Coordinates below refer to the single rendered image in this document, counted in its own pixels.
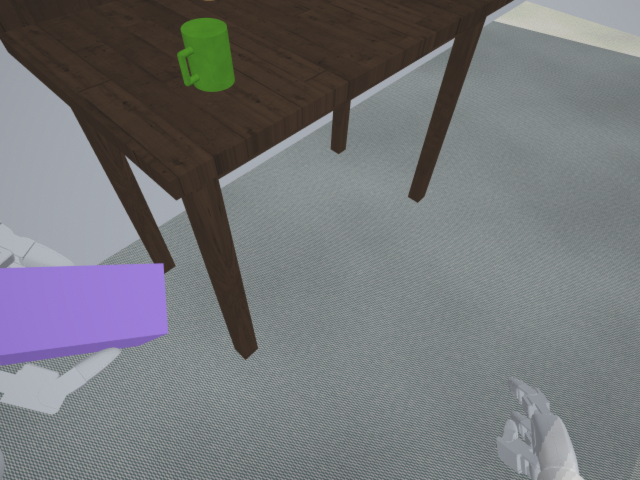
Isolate right robot hand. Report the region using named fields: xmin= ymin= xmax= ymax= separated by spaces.
xmin=496 ymin=377 xmax=580 ymax=480

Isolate left robot hand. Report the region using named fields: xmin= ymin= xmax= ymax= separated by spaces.
xmin=0 ymin=221 xmax=121 ymax=415

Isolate table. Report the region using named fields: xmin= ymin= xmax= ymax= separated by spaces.
xmin=0 ymin=0 xmax=514 ymax=360

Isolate sponge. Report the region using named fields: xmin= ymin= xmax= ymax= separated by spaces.
xmin=0 ymin=263 xmax=168 ymax=366

